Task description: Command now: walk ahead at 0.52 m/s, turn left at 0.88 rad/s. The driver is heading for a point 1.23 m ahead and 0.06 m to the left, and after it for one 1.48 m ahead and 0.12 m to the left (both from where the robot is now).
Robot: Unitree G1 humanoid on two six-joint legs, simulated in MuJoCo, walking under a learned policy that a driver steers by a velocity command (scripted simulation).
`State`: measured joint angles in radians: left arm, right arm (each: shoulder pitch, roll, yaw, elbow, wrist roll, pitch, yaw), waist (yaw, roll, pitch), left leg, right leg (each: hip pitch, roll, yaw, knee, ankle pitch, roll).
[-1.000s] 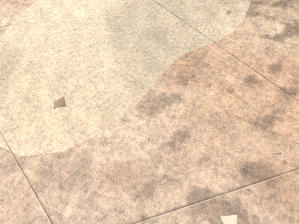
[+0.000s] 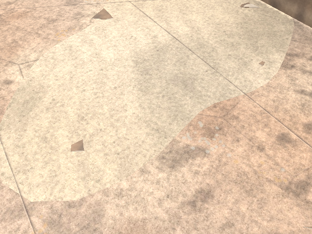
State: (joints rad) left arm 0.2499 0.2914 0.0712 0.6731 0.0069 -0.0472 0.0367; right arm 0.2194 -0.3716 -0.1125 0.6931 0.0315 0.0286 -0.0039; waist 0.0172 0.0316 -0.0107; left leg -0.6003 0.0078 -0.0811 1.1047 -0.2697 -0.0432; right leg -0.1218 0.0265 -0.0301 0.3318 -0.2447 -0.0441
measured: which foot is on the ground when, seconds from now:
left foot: up 0.00-0.38, down 0.40-0.90, up 0.92-1.00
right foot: down 0.00-0.38, up 0.40-0.86, down 0.88-1.00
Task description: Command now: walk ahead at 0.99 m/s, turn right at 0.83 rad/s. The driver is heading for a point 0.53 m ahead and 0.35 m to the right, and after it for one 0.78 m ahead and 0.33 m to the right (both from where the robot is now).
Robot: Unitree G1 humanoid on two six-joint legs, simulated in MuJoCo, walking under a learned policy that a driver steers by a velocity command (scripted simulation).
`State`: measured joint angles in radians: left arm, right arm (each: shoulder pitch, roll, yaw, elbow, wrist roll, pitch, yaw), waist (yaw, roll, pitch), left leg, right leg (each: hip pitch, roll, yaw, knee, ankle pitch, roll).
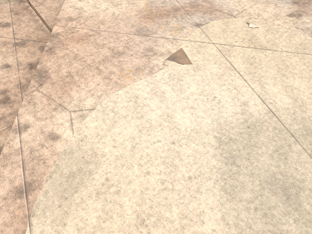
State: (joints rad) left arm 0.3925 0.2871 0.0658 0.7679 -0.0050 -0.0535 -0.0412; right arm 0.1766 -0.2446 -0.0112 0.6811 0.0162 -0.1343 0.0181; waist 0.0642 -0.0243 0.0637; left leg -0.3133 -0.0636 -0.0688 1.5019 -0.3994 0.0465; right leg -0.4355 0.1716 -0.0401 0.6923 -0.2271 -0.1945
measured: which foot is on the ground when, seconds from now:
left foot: up 0.00-0.28, down 0.30-0.78, up 0.80-1.00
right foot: down 0.00-0.30, up 0.32-0.76, down 0.78-1.00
